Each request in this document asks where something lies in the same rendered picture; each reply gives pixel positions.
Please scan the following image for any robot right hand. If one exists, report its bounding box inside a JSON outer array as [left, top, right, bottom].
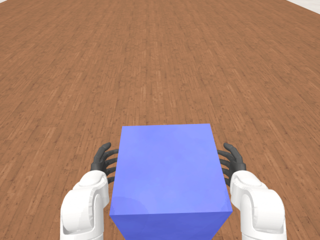
[[217, 143, 247, 187]]

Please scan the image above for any right robot forearm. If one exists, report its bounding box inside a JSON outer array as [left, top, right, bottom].
[[230, 170, 287, 240]]

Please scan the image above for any carton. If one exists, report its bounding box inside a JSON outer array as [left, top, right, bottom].
[[109, 123, 233, 240]]

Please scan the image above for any robot left hand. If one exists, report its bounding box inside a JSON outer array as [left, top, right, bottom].
[[90, 142, 119, 184]]

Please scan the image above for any left robot forearm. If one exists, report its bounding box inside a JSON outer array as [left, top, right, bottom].
[[60, 170, 110, 240]]

